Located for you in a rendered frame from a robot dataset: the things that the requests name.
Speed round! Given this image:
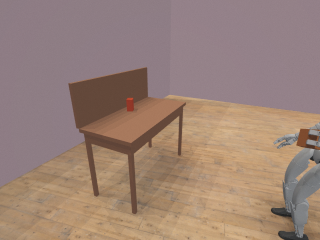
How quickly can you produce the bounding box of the sponge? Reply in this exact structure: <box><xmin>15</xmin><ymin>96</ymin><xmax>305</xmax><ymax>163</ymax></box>
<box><xmin>296</xmin><ymin>128</ymin><xmax>320</xmax><ymax>150</ymax></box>

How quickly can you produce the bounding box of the robot thigh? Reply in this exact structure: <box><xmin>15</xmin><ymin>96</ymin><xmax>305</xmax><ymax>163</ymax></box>
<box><xmin>292</xmin><ymin>163</ymin><xmax>320</xmax><ymax>208</ymax></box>
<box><xmin>284</xmin><ymin>148</ymin><xmax>315</xmax><ymax>190</ymax></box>

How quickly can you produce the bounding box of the left robot hand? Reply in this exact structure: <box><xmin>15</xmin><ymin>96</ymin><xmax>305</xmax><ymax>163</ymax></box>
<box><xmin>306</xmin><ymin>129</ymin><xmax>320</xmax><ymax>148</ymax></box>

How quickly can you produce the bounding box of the table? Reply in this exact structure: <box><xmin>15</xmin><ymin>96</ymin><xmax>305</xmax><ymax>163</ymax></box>
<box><xmin>68</xmin><ymin>67</ymin><xmax>186</xmax><ymax>214</ymax></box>

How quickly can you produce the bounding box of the robot right forearm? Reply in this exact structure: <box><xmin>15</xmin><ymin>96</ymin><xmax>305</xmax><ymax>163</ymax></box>
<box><xmin>295</xmin><ymin>122</ymin><xmax>320</xmax><ymax>139</ymax></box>

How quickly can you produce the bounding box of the left robot thigh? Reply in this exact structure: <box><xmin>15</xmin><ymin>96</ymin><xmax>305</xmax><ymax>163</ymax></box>
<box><xmin>292</xmin><ymin>163</ymin><xmax>320</xmax><ymax>208</ymax></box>

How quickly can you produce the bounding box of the right robot thigh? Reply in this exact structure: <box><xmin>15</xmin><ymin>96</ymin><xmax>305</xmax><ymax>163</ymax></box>
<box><xmin>284</xmin><ymin>148</ymin><xmax>315</xmax><ymax>190</ymax></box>

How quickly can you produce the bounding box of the right robot hand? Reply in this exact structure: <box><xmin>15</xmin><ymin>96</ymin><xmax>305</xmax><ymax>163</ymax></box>
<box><xmin>273</xmin><ymin>134</ymin><xmax>298</xmax><ymax>149</ymax></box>

